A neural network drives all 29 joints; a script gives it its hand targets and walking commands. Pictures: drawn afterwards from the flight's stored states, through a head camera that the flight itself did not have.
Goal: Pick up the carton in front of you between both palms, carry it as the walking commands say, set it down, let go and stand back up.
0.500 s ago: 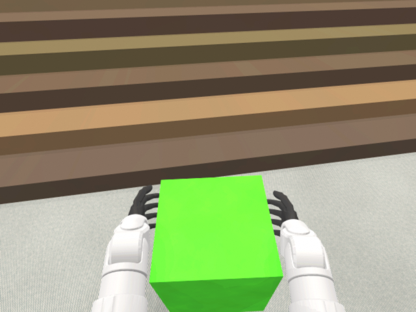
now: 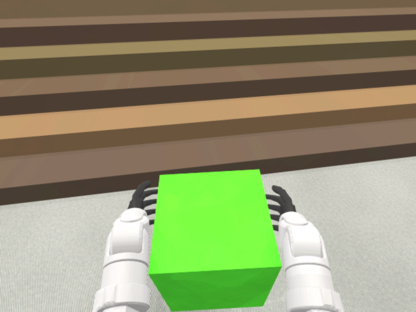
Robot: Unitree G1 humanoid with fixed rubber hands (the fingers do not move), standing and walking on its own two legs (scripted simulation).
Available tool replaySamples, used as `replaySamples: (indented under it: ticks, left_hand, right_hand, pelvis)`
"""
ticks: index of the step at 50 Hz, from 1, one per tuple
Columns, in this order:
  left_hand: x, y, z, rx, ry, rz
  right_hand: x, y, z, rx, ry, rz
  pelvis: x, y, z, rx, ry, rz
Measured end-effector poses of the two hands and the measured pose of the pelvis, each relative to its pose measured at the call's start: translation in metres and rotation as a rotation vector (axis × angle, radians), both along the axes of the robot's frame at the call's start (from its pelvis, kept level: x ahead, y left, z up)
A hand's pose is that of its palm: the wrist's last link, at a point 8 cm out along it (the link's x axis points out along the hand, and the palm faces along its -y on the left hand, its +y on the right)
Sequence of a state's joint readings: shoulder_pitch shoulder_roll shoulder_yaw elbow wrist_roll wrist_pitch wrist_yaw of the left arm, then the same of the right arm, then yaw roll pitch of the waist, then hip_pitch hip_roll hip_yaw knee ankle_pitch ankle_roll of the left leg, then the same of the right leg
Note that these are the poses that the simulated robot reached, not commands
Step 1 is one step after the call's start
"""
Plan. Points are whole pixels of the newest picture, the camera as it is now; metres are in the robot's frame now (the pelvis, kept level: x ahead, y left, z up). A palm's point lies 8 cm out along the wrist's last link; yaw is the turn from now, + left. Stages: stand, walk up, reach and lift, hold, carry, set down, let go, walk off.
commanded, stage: hold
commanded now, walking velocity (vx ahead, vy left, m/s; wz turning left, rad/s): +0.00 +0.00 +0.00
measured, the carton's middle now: (213, 243) +0.29 +0.00 -0.03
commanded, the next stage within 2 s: carry in 0.92 s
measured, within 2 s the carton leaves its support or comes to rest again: neither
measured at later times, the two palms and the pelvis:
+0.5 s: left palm (137, 215) +0.30 +0.15 +0.06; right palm (286, 220) +0.29 -0.14 +0.05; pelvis +0.01 +0.00 +0.00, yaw +0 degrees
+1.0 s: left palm (137, 214) +0.30 +0.15 +0.06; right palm (285, 218) +0.30 -0.14 +0.05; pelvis +0.01 +0.00 +0.00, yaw +1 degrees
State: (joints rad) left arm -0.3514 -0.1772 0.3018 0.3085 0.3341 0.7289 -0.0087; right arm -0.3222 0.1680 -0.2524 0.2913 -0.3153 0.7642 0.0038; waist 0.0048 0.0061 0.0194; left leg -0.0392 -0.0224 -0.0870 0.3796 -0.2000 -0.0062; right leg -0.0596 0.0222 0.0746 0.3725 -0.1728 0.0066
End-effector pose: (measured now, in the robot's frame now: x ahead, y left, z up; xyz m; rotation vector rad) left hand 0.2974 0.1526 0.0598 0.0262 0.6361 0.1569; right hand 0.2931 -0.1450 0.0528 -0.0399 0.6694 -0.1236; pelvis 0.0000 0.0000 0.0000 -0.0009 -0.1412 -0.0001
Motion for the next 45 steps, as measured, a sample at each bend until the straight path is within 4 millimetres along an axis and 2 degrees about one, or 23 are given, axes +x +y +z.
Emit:
replaySamples:
  ticks: [22,45]
  left_hand:
    - [0.004,0.002,-0.002,0.007,0.009,-0.018]
    - [0.001,0.001,-0.001,0.007,0.008,-0.012]
  right_hand:
    - [0.002,0.001,-0.003,-0.014,0.01,0.007]
    - [0.0,0.001,-0.002,-0.011,0.009,0.006]
  pelvis:
    - [0.011,0.003,0.002,-0.001,0.005,-0.001]
    - [0.007,0.001,0.001,0.0,0.003,-0.001]
